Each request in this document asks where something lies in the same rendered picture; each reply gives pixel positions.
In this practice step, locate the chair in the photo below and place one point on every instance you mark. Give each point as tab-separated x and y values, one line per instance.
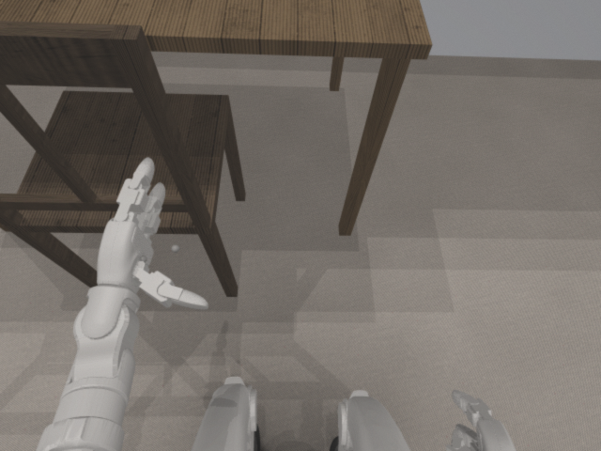
96	140

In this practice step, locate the table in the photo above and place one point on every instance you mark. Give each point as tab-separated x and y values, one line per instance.
394	30

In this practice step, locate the robot left hand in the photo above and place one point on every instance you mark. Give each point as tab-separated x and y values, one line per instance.
126	238

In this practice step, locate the right robot thigh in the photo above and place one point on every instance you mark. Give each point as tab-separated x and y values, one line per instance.
365	425

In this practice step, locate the robot right hand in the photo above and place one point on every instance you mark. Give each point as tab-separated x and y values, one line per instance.
491	434

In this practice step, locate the robot thigh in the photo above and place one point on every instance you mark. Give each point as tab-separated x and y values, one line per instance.
365	425
230	416

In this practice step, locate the left robot forearm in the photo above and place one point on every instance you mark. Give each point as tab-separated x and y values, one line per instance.
91	409

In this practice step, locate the left robot thigh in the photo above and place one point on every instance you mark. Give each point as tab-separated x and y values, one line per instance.
230	416

